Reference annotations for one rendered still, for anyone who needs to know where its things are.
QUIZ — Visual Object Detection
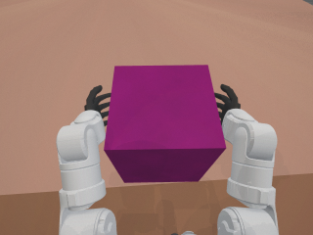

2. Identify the robot right upper arm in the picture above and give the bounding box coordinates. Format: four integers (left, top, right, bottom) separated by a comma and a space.
217, 207, 279, 235

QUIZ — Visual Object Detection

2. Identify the robot left forearm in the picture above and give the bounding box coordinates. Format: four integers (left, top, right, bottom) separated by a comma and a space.
56, 110, 107, 235

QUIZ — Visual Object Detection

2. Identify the carton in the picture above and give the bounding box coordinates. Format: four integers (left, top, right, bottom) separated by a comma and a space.
104, 65, 226, 183

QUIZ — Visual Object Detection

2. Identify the robot left upper arm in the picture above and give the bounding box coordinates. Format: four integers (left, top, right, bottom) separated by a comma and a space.
60, 208, 117, 235

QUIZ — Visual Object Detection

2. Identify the robot right forearm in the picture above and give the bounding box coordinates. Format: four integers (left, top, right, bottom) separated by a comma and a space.
221, 109, 279, 235

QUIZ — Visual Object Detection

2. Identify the left robot hand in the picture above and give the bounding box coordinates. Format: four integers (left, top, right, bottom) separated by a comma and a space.
84, 85, 112, 126

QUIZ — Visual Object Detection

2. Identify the right robot hand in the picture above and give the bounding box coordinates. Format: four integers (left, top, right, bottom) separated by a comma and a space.
214, 84, 241, 125

